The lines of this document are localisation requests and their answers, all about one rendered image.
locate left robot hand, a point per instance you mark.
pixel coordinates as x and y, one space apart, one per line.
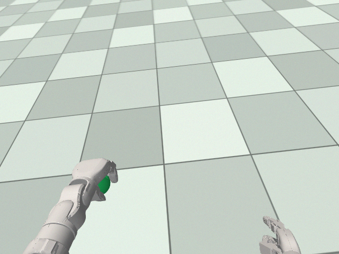
96 170

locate right robot hand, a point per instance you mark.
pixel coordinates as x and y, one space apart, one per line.
284 241

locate left robot arm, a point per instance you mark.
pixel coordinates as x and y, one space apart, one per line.
66 217

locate ball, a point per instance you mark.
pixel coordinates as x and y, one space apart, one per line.
104 185

